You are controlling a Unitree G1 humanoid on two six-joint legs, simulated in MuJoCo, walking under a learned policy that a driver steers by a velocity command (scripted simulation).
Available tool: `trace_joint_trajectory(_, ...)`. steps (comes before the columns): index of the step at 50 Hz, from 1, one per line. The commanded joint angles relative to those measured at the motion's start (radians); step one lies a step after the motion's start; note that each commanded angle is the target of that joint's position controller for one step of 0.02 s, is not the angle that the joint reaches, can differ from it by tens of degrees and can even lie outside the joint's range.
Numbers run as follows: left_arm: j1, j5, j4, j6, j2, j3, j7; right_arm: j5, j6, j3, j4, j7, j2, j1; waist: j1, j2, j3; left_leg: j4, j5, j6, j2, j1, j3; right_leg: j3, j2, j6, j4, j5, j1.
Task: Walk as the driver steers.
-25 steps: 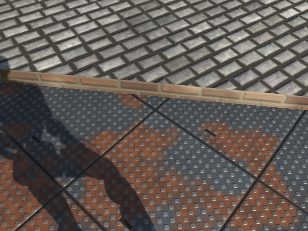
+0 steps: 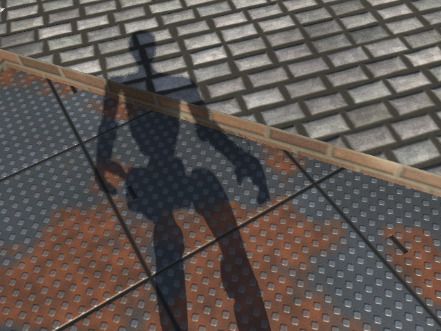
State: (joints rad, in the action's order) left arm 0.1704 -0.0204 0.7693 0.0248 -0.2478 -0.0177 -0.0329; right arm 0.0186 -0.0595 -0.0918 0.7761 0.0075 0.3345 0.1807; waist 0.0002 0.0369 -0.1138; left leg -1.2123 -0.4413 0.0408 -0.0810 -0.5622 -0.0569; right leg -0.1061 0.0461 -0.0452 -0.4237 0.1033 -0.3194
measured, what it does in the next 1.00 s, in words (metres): walks ahead: left foot, then right foot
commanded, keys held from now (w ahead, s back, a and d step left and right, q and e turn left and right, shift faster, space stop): s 0.06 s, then w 0.48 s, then w+e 0.46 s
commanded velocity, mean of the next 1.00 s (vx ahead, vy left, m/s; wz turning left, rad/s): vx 0.32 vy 0.00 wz -0.06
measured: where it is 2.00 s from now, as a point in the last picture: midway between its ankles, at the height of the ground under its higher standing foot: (303, 209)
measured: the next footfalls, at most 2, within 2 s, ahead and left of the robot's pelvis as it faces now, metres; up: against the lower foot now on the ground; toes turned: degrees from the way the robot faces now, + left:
left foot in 0.22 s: +0.03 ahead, +0.12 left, +0.00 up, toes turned +1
right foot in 0.68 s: +0.25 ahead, -0.09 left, +0.00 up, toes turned -3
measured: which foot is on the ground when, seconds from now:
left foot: up 0.00-0.20, down 0.22-0.72, up 0.74-1.00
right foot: down 0.00-0.22, up 0.24-0.66, down 0.68-1.00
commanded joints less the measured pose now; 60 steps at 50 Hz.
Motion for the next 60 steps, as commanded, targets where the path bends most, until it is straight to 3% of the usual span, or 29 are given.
trace_joint_trajectory(1,-0.020,-0.003,-0.057,-0.006,-0.137,-0.033,-0.001,0.004,-0.028,0.000,-0.035,0.004,0.026,0.141,0.053,-0.180,0.225,0.037,0.049,-0.001,0.016,0.115,0.000,0.135,0.251,-0.211,0.079,-0.621,0.077)
trace_joint_trajectory(3,-0.032,-0.005,-0.054,-0.019,-0.144,-0.035,0.003,0.001,-0.035,0.013,-0.048,0.008,0.015,0.113,0.055,-0.196,0.216,0.178,0.070,-0.007,0.038,0.163,0.013,0.116,0.234,-0.188,0.078,-0.516,0.057)
trace_joint_trajectory(5,-0.015,-0.012,-0.052,-0.025,-0.157,-0.042,0.017,-0.002,-0.035,0.027,-0.049,0.012,0.008,0.092,0.026,-0.221,0.230,0.327,0.078,-0.023,0.057,0.250,0.044,0.127,0.225,-0.163,0.121,-0.133,0.028)
trace_joint_trajectory(8,0.025,-0.009,-0.035,-0.048,-0.195,-0.056,0.032,0.011,-0.021,0.036,-0.049,0.019,0.022,0.083,0.007,-0.232,0.183,0.548,0.019,-0.064,0.039,0.397,0.115,0.185,0.223,-0.127,0.178,0.444,-0.069)
trace_joint_trajectory(10,0.059,-0.006,-0.020,-0.064,-0.147,-0.048,0.037,0.008,0.004,0.048,-0.003,0.019,-0.001,0.163,0.046,-0.099,0.110,0.773,-0.008,-0.121,0.034,0.564,0.088,0.138,0.163,-0.060,0.093,0.609,-0.221)
trace_joint_trajectory(11,0.074,-0.009,-0.033,-0.063,-0.051,-0.027,0.047,0.018,0.018,0.047,0.006,0.009,0.042,0.209,0.055,0.169,0.086,1.009,-0.281,-0.160,0.255,0.567,-0.241,0.013,0.054,0.008,-0.226,0.590,-0.304)
trace_joint_trajectory(12,0.025,-0.009,-0.076,-0.061,-0.057,-0.027,0.042,0.014,0.025,0.008,-0.018,0.000,0.205,0.187,0.063,0.283,-0.011,1.189,-0.530,-0.256,0.452,0.419,-0.590,0.013,-0.070,0.038,-0.382,0.462,-0.471)
trace_joint_trajectory(13,-0.054,-0.008,-0.095,-0.057,-0.159,-0.058,0.040,0.024,0.028,0.007,0.000,-0.016,0.174,0.162,0.062,0.168,-0.089,1.204,-0.507,-0.278,0.429,0.300,-0.554,0.132,-0.001,0.033,-0.449,0.330,-0.422)
trace_joint_trajectory(14,-0.013,0.007,-0.076,-0.051,-0.156,-0.064,0.053,0.013,0.040,0.027,-0.004,-0.020,0.119,0.095,-0.001,0.162,-0.078,1.199,-0.397,-0.247,0.366,0.303,-0.458,0.138,-0.002,0.037,-0.459,0.241,-0.382)
trace_joint_trajectory(15,0.038,0.003,-0.040,-0.043,-0.158,-0.067,0.062,0.006,0.054,0.031,-0.006,-0.015,0.096,0.064,-0.024,0.143,-0.050,1.187,-0.249,-0.221,0.315,0.346,-0.359,0.125,-0.003,0.044,-0.470,0.186,-0.354)
trace_joint_trajectory(17,0.086,-0.019,0.007,-0.034,-0.151,-0.076,0.075,-0.004,0.085,0.039,0.002,-0.015,0.057,0.077,-0.027,0.091,0.025,1.156,-0.067,-0.209,0.260,0.427,-0.237,0.097,-0.005,0.047,-0.523,0.121,-0.314)
trace_joint_trajectory(18,0.077,-0.018,0.008,-0.032,-0.131,-0.074,0.078,-0.008,0.097,0.040,0.016,-0.012,0.050,0.109,-0.021,0.070,0.044,1.149,-0.029,-0.212,0.258,0.467,-0.218,0.092,-0.005,0.048,-0.531,0.107,-0.327)
trace_joint_trajectory(27,-0.117,-0.014,-0.049,-0.011,-0.077,-0.053,0.078,-0.001,0.126,0.023,0.108,-0.018,0.063,0.281,0.077,0.079,0.011,1.114,0.115,-0.267,0.311,0.588,-0.175,0.069,0.014,0.066,-0.263,0.096,-0.355)
trace_joint_trajectory(31,-0.115,-0.008,-0.067,0.000,-0.087,-0.049,0.079,0.010,0.136,0.014,0.125,-0.021,0.082,0.272,0.062,0.084,-0.008,1.069,0.243,-0.247,0.338,0.560,-0.116,0.044,-0.004,0.004,-0.177,0.156,-0.234)
trace_joint_trajectory(33,-0.023,-0.005,-0.048,0.008,-0.087,-0.053,0.072,0.006,0.136,0.011,0.128,-0.019,0.094,0.232,0.001,0.063,0.017,0.971,0.437,-0.214,0.330,0.507,-0.054,0.012,-0.048,-0.037,-0.106,0.141,-0.053)
trace_joint_trajectory(34,0.092,-0.008,-0.005,0.017,-0.099,-0.063,0.063,0.004,0.135,0.013,0.130,-0.018,0.089,0.222,-0.053,0.014,0.071,0.810,0.605,-0.189,0.286,0.463,0.012,-0.002,-0.092,-0.056,-0.051,0.122,0.118)
trace_joint_trajectory(35,0.261,-0.017,0.047,0.029,-0.152,-0.084,0.050,0.007,0.138,0.024,0.121,-0.018,0.065,0.214,-0.119,-0.071,0.179,0.551,0.636,-0.154,0.225,0.349,0.094,0.108,-0.028,-0.091,-0.024,0.178,0.350)
trace_joint_trajectory(36,0.407,-0.023,0.066,0.034,-0.298,-0.119,0.041,-0.008,0.146,0.045,0.060,-0.010,-0.005,0.223,-0.141,-0.336,0.265,0.169,0.293,-0.085,0.071,0.028,0.188,0.629,0.257,-0.209,0.121,0.361,0.570)
trace_joint_trajectory(37,0.353,0.004,0.071,0.029,-0.263,-0.106,0.051,0.024,0.151,0.036,0.061,-0.008,0.028,0.191,-0.095,-0.263,0.236,0.039,-0.031,-0.099,0.034,-0.120,0.036,0.862,0.304,-0.235,0.228,0.348,0.548)
trace_joint_trajectory(38,0.254,0.009,0.048,0.023,-0.226,-0.096,0.056,0.023,0.153,0.033,0.056,0.002,0.040,0.155,-0.052,-0.147,0.142,-0.015,0.042,-0.112,0.109,-0.159,-0.001,0.713,0.284,-0.231,0.192,0.332,0.456)
trace_joint_trajectory(39,0.195,0.005,0.032,0.023,-0.179,-0.085,0.059,0.015,0.161,0.035,0.053,0.012,0.039,0.123,-0.035,-0.074,0.099,0.020,0.128,-0.113,0.143,-0.137,0.002,0.610,0.237,-0.215,0.199,0.223,0.360)
trace_joint_trajectory(40,0.163,0.008,0.027,0.024,-0.153,-0.077,0.058,0.014,0.160,0.035,0.048,0.016,0.029,0.105,-0.014,-0.060,0.069,0.076,0.166,-0.106,0.166,-0.106,0.007,0.526,0.190,-0.195,0.220,0.142,0.290)
trace_joint_trajectory(42,0.150,0.018,0.034,0.036,-0.132,-0.069,0.052,0.032,0.134,0.040,0.049,0.020,0.017,0.115,0.013,-0.110,0.076,0.133,0.204,-0.072,0.174,-0.041,0.025,0.423,0.122,-0.178,0.243,-0.023,0.227)
trace_joint_trajectory(44,0.189,0.028,0.053,0.047,-0.141,-0.072,0.048,0.036,0.115,0.041,0.029,0.021,0.012,0.081,0.017,-0.100,0.079,0.164,0.227,-0.037,0.165,-0.062,0.045,0.385,0.103,-0.197,0.248,-0.150,0.220)
trace_joint_trajectory(48,0.260,0.027,0.081,0.045,-0.146,-0.075,0.040,0.029,0.109,0.051,-0.044,0.025,-0.004,-0.108,-0.024,-0.094,0.043,0.349,0.343,0.006,0.150,-0.130,0.073,0.360,0.069,-0.191,0.254,-0.240,0.219)
trace_joint_trajectory(54,0.319,0.016,0.097,0.039,-0.162,-0.080,0.027,0.010,0.119,0.067,-0.116,0.028,-0.005,-0.284,-0.077,-0.110,0.055,0.600,0.464,-0.015,0.098,-0.044,0.066,0.405,0.077,-0.151,0.184,-0.374,0.290)
trace_joint_trajectory(57,0.252,0.009,0.078,0.040,-0.191,-0.088,0.017,0.006,0.129,0.054,-0.095,0.016,0.040,-0.183,-0.014,-0.117,0.083,0.692,0.393,-0.054,0.074,0.144,0.040,0.434,0.090,-0.107,0.096,-0.482,0.295)
trace_joint_trajectory(59,0.224,0.012,0.073,0.046,-0.200,-0.091,0.030,0.009,0.147,0.030,-0.029,-0.008,0.094,0.057,0.092,-0.068,0.216,0.758,0.344,-0.095,0.068,0.464,0.042,0.389,0.013,-0.067,-0.204,-0.573,0.237)
trace_joint_trajectory(60,0.236,0.020,0.045,0.052,-0.137,-0.073,0.039,0.035,0.155,0.015,-0.025,-0.028,0.160,0.203,0.136,0.024,0.351,0.782,0.134,-0.139,0.277,0.684,-0.162,0.340,-0.047,-0.054,-0.466,-0.302,0.110)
